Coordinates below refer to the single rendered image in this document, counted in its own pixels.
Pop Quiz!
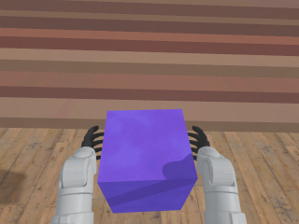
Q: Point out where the robot left forearm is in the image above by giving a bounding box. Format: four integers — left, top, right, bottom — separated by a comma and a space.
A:
50, 147, 97, 224

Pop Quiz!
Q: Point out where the robot right forearm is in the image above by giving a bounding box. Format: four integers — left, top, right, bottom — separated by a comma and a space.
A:
196, 146, 247, 224

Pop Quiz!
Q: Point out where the right robot hand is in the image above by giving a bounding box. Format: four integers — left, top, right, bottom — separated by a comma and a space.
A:
187, 126, 210, 161

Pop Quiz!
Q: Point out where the left robot hand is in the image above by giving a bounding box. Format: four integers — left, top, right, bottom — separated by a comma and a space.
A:
81, 125, 105, 160

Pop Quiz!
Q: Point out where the carton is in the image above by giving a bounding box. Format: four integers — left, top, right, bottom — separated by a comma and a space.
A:
97, 109, 198, 214

